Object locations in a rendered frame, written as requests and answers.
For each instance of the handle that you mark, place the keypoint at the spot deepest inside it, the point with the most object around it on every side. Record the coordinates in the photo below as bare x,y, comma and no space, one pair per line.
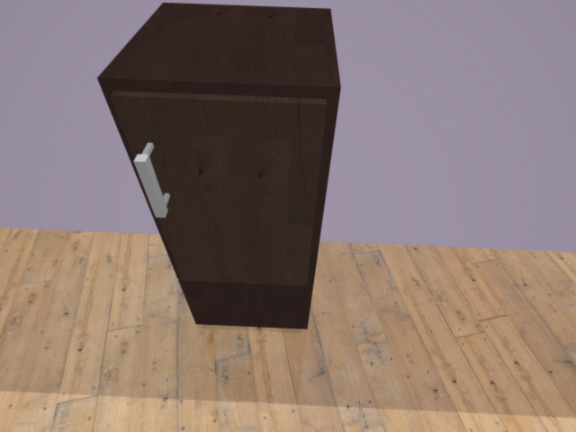
150,183

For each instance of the cupboard door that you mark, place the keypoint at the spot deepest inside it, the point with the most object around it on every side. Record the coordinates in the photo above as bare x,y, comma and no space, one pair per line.
242,173

